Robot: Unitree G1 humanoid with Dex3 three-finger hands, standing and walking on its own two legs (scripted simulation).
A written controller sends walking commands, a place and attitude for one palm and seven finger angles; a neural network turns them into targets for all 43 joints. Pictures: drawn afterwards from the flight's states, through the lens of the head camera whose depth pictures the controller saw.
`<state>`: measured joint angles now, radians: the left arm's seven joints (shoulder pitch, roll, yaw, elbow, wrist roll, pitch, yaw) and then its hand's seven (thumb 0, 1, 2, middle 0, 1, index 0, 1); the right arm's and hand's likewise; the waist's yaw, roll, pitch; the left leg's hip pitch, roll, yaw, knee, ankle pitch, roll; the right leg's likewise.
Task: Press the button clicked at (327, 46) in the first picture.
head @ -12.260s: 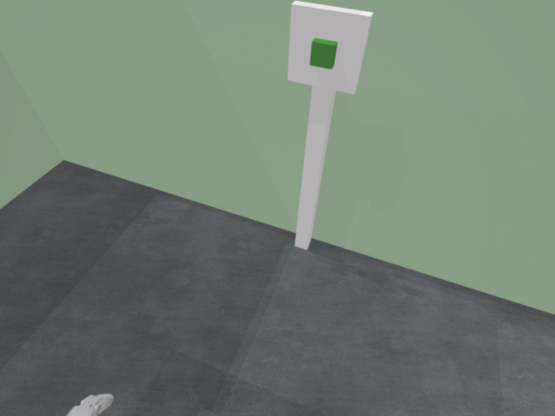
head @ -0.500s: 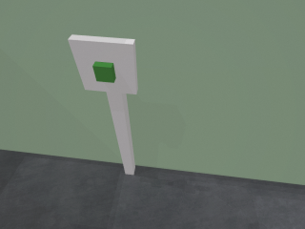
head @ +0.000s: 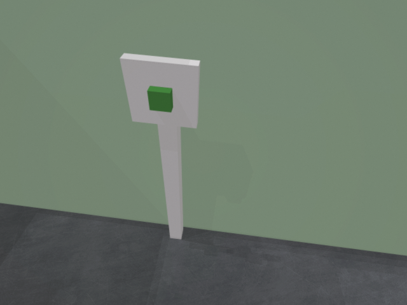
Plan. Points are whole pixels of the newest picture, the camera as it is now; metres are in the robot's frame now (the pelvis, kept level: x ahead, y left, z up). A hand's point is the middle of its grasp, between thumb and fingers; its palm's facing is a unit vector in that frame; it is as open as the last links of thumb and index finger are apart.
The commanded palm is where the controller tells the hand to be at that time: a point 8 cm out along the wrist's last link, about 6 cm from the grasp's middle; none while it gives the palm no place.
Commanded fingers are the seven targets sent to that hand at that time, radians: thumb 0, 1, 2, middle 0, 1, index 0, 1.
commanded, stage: shuffle to correct the standing spot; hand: left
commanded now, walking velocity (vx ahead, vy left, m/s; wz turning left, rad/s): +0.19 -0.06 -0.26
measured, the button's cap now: (161, 98) +0.58 +0.15 +0.12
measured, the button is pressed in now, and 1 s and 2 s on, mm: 0 0 0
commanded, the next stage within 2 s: come to a stop and stand still in 0.46 s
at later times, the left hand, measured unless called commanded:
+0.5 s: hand out of the picture +0.01 +0.15 -0.19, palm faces +0.01 -1.00 -0.08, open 7.4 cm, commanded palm none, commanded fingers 0.00 0.90 0.90 -0.20 -0.30 -0.20 -0.30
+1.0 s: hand (154, 290) +0.20 +0.13 -0.17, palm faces -0.02 -0.99 -0.17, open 7.2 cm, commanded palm none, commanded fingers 0.00 0.90 0.90 -0.20 -0.30 -0.20 -0.30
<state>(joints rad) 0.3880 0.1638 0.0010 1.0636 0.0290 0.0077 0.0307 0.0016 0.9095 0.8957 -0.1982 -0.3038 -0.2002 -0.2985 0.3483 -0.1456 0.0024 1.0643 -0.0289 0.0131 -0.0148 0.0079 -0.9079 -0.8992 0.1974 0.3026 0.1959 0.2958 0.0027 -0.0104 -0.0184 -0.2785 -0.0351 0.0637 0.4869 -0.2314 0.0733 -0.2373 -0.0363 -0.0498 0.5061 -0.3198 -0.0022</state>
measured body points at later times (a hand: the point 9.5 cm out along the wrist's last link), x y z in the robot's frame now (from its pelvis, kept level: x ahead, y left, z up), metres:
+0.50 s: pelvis +0.05 +0.00 +0.00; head +0.03 +0.04 +0.45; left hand +0.01 +0.20 -0.18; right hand +0.04 -0.22 -0.14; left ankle +0.05 +0.08 -0.74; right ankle +0.03 -0.12 -0.68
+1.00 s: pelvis +0.08 -0.03 -0.01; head +0.12 -0.02 +0.44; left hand +0.20 +0.18 -0.16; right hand +0.06 -0.25 -0.16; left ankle +0.07 +0.07 -0.71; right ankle +0.15 -0.16 -0.74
